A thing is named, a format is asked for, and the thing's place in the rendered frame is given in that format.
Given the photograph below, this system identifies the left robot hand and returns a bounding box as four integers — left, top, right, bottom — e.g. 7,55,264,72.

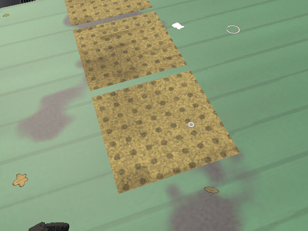
28,221,69,231

